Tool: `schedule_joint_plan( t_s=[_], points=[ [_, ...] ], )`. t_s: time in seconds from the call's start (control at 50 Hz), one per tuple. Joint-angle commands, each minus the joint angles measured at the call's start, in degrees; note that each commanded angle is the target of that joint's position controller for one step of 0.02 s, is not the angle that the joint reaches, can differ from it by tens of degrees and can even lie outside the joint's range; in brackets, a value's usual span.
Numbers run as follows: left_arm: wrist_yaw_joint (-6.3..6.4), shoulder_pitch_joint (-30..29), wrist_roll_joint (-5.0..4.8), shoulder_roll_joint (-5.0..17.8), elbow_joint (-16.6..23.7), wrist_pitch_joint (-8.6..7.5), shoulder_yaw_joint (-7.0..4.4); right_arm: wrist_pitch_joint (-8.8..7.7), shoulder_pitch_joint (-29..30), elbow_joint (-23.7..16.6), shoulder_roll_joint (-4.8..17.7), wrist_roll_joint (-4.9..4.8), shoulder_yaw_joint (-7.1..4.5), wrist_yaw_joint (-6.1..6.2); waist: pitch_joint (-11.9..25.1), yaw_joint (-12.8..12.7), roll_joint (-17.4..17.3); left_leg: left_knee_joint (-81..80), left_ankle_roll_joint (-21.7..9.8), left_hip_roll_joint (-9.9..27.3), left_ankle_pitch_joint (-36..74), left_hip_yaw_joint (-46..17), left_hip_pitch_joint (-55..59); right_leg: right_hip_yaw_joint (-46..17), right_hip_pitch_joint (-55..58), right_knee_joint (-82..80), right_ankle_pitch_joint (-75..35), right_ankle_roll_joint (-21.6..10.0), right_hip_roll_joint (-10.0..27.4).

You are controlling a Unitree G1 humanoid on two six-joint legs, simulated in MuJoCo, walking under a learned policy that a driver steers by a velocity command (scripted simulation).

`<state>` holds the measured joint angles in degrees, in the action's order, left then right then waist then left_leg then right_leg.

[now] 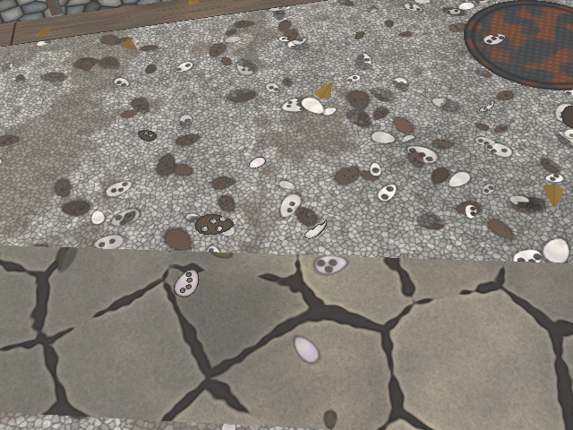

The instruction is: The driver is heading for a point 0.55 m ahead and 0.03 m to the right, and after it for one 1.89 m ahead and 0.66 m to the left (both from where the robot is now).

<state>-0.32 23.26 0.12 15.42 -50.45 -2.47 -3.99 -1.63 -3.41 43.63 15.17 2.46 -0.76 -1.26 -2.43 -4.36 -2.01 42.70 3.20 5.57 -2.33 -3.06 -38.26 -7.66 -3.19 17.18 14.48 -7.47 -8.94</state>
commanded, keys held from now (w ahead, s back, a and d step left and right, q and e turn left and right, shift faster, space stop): w+e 0.48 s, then w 0.08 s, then q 0.44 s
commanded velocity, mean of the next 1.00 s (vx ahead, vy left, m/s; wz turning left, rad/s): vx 0.38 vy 0.00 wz -0.26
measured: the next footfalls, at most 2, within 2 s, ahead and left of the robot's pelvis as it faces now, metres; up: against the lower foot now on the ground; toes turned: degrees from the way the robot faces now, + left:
left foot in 0.14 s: +0.27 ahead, +0.13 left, +0.00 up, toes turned -8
right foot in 0.66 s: +0.46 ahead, -0.16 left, +0.00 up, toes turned -24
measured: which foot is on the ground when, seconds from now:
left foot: up 0.00-0.12, down 0.14-0.66, up 0.68-1.00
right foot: down 0.00-0.16, up 0.18-0.64, down 0.66-1.00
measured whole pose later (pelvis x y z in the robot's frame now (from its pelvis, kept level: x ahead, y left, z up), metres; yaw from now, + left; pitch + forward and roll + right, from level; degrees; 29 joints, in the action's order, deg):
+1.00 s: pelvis +0.43 -0.06 +0.00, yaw -12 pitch +0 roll +0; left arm 1.7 13.3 1.1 12.5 -48.9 -2.3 -1.5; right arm 2.4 -13.3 48.0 13.8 1.7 -3.4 -0.9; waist -4.5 0.5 -1.6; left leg 49.1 0.3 2.5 -13.7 2.6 -29.9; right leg 12.2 -11.0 22.4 11.7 -4.0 0.9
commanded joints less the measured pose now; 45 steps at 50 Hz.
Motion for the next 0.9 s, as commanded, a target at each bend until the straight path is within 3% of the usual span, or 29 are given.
schedule_joint_plan(
  t_s=[0.02,0.06,0.08,0.12,0.14,0.16,0.18,0.2,0.22,0.24,0.28,0.36,0.48,0.56,0.6,0.62,0.64,0.66,0.68,0.7,0.72,0.74,0.76,0.78,0.8,0.84,0.9],
  points=[
    [0.64,4.61,0.57,9.18,2.08,-0.32,-2.10,-1.29,8.78,-6.48,4.12,-0.46,-0.43,-0.16,0.11,-1.66,5.61,-4.68,-0.44,-3.59,1.08,2.65,-0.33,-11.88,2.25,-0.50,-27.30,-5.22,14.51],
    [1.07,4.06,0.92,9.86,2.57,-0.29,-2.26,-1.80,8.89,-7.34,4.92,-0.71,-0.45,-0.14,0.20,-0.89,6.26,-8.53,-1.51,-4.57,-0.91,1.83,3.26,-13.85,3.29,1.71,-29.55,-4.39,15.54],
    [1.28,2.34,0.97,10.44,3.14,-0.32,-2.39,-2.07,6.49,-6.95,5.73,-0.83,-0.67,-0.01,0.57,0.75,6.68,-10.99,-2.29,-5.23,-2.63,1.50,7.93,-14.39,2.14,3.08,-30.77,-3.36,15.69],
    [0.87,-1.14,0.87,11.51,4.11,-0.79,-2.51,-2.82,-4.94,-3.70,8.43,-0.99,-1.84,0.96,5.35,6.25,5.79,-15.32,-4.50,-7.81,-5.99,2.43,25.05,-13.44,-1.90,13.19,-38.69,-0.83,13.05],
    [0.23,-1.64,0.19,10.21,4.46,-1.36,-2.11,-3.62,-13.08,-2.30,10.97,-0.31,-2.73,1.82,10.78,10.26,2.27,-17.50,-6.67,-2.68,-7.37,-1.90,37.99,-10.43,-7.29,25.14,-33.31,0.67,9.41],
    [0.08,0.88,-1.26,4.60,6.49,-1.85,-0.67,-3.60,-20.64,-2.66,15.57,1.13,-3.88,2.90,19.81,11.45,-6.21,-19.59,-10.20,13.63,-19.44,-19.91,52.86,-4.00,-18.29,42.06,-9.18,2.36,4.64],
    [0.13,4.93,-0.84,5.11,8.09,-1.46,-0.56,-2.50,-17.63,-2.67,17.42,0.53,-4.54,2.75,22.35,7.03,-16.50,-26.76,-15.69,21.30,-22.01,-43.45,55.20,0.69,-30.48,51.75,17.95,2.74,0.13],
    [0.61,3.72,0.82,8.28,5.74,-0.35,-0.94,-1.95,-13.41,-3.54,11.74,0.01,-3.76,2.41,13.33,5.77,-5.56,-26.36,-15.70,19.42,-27.01,-38.01,47.47,0.42,-34.24,56.16,13.03,2.58,5.82],
    [-0.03,-0.52,1.30,8.05,5.76,-0.05,-0.90,-1.95,-10.74,-3.90,6.99,-0.45,-2.65,2.15,6.92,6.12,0.56,-27.34,-14.50,15.89,-23.96,-28.13,40.19,1.24,-33.52,54.66,8.12,2.92,7.66],
    [-0.55,-2.08,1.22,6.73,6.12,0.21,-0.77,-2.06,-9.38,-3.53,5.28,-0.28,-2.13,2.03,3.45,5.06,0.39,-29.17,-12.77,12.83,-16.98,-20.25,35.10,1.85,-32.19,51.86,5.78,3.33,9.37],
    [-1.63,-2.86,2.18,5.86,6.41,1.53,-0.66,-2.95,-10.73,-1.90,5.03,-0.60,-2.00,2.05,1.63,4.10,-3.63,-30.76,-11.30,9.30,-6.33,-10.67,31.02,2.95,-30.25,49.88,4.22,4.23,10.99],
    [-2.88,-8.15,2.01,4.45,9.20,2.60,-0.15,-4.57,-13.34,-0.09,5.86,-1.53,-2.63,1.26,1.56,3.80,-3.45,-33.29,-12.43,9.61,4.00,-2.49,32.03,3.87,-34.68,48.16,-1.08,5.18,12.11],
    [-4.18,-19.96,1.69,2.22,13.48,2.12,1.35,-4.28,-15.92,2.01,6.35,-1.40,-3.03,1.15,-1.10,5.87,-3.04,-34.00,-10.88,6.97,9.02,8.99,33.07,8.65,-34.23,30.40,-13.14,5.52,12.44],
    [-4.23,-25.00,2.27,2.02,15.31,1.85,1.95,-3.60,-20.68,4.62,7.84,-1.30,-3.29,1.44,-2.37,7.43,-2.82,-32.57,-10.47,9.11,14.12,10.51,37.47,11.87,-29.84,20.33,-8.92,3.02,10.61],
    [-3.33,-23.09,2.96,1.74,14.43,1.18,2.06,-2.74,-22.41,6.57,8.23,-1.30,-3.02,1.62,-1.67,6.28,-3.07,-25.89,-10.15,9.29,33.66,10.99,39.99,13.14,-24.23,16.37,-4.47,1.32,7.40],
    [-2.81,-18.03,3.35,2.26,12.56,0.46,1.82,-2.38,-22.71,7.37,8.80,-1.50,-2.96,1.73,1.13,4.02,-3.48,-19.18,-9.49,8.48,41.81,10.98,40.95,13.17,-18.31,13.39,-5.00,0.28,5.56],
    [-2.15,-9.32,4.12,3.06,9.22,-0.56,1.42,-2.14,-22.18,7.74,8.60,-2.31,-2.68,1.81,5.85,-0.17,-2.23,-9.06,-8.01,6.20,40.37,12.32,37.99,13.11,-6.68,7.37,-12.86,-0.88,5.17],
    [-1.26,-1.55,5.44,6.72,7.02,-1.20,0.55,-2.52,-22.43,6.12,6.38,-3.03,-1.82,1.69,13.44,-2.80,0.96,3.80,-6.61,3.78,20.21,11.77,27.05,5.39,10.07,10.09,-27.17,-2.58,15.11],
    [-0.43,-0.29,4.80,12.58,7.35,-1.19,-0.65,-2.31,-28.38,3.88,-1.33,-5.04,0.24,1.08,25.41,-0.58,15.15,26.76,-3.95,-6.12,-34.16,11.10,8.69,-18.80,29.43,13.00,-58.18,-13.03,38.43],
    [0.49,2.67,0.99,12.39,7.01,-0.59,-1.49,-1.15,-25.07,5.90,5.90,-4.28,-2.21,2.53,28.71,-3.57,5.94,32.10,-4.42,-7.58,-32.96,-1.18,9.80,-15.62,24.79,13.98,-71.94,-13.56,35.86],
    [0.83,-2.70,0.36,9.97,6.54,-0.68,-0.53,-1.23,-21.73,4.81,4.63,-4.70,-2.09,2.53,20.42,-0.78,8.42,30.76,-4.80,-5.18,-30.06,-2.78,7.39,-7.36,18.14,10.73,-68.79,-11.29,33.56],
    [0.87,-7.20,0.41,5.38,6.65,-0.80,0.81,-1.18,-20.33,5.24,4.00,-3.68,-1.93,2.57,12.02,1.51,6.46,25.62,-4.76,-2.93,-26.85,-0.97,6.11,-3.21,10.18,7.15,-59.28,-7.57,30.22],
    [1.12,-10.01,0.43,2.55,6.59,-0.98,1.75,-0.48,-19.68,6.12,4.04,-2.50,-2.34,2.50,7.00,3.14,6.11,22.23,-4.40,-2.00,-24.17,-0.34,7.36,0.06,4.28,4.49,-53.37,-4.49,27.41],
    [1.43,-11.58,0.27,1.69,6.60,-0.88,2.11,0.61,-21.41,6.84,3.57,-1.41,-2.51,2.12,5.37,4.86,7.27,21.21,-3.62,-2.26,-21.91,0.89,11.15,3.38,-1.25,2.44,-51.62,-3.34,25.56],
    [1.57,-12.02,0.54,2.05,6.64,-1.05,2.08,1.49,-22.63,7.24,2.60,-1.12,-2.70,1.74,6.16,5.79,7.07,21.62,-3.15,-3.27,-19.88,1.84,14.06,5.72,-4.12,1.35,-51.62,-3.26,25.11],
    [1.63,-12.49,0.62,3.82,6.39,-1.64,1.44,2.43,-23.36,6.84,1.04,-1.35,-2.99,1.25,7.09,7.47,6.72,21.59,-2.46,-4.21,-17.30,3.14,15.23,9.18,-6.70,0.18,-50.96,-4.08,24.78],
    [2.03,-13.29,0.81,3.17,5.92,-1.45,1.43,3.33,-19.31,4.90,0.63,-0.96,-3.30,1.02,4.94,7.56,8.83,15.69,-2.24,-3.08,-12.79,3.99,12.79,13.23,-8.93,-0.76,-41.49,-3.85,23.94]
  ],
)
